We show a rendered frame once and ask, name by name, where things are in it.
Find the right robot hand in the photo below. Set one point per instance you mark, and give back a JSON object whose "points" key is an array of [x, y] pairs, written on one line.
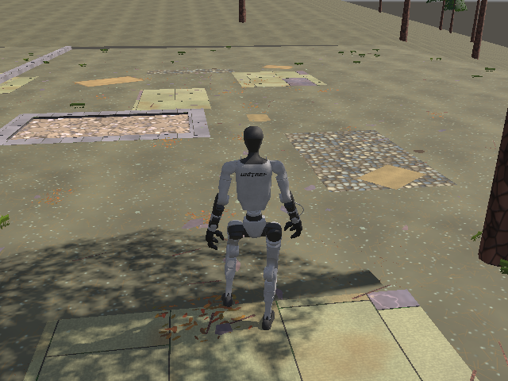
{"points": [[297, 227]]}

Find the robot right forearm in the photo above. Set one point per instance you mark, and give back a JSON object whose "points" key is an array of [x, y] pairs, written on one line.
{"points": [[292, 210]]}

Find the robot left upper arm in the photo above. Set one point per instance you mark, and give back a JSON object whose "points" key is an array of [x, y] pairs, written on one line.
{"points": [[224, 183]]}

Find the robot left thigh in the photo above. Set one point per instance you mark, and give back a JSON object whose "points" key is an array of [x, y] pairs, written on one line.
{"points": [[235, 231]]}

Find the left robot hand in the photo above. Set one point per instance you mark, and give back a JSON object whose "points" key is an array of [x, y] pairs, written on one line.
{"points": [[210, 238]]}

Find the robot left forearm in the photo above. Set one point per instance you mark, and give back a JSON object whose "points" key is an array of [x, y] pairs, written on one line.
{"points": [[215, 216]]}

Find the robot right upper arm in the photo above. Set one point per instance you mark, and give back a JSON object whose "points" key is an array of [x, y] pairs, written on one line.
{"points": [[282, 180]]}

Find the robot left foot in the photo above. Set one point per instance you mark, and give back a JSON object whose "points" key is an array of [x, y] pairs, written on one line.
{"points": [[227, 301]]}

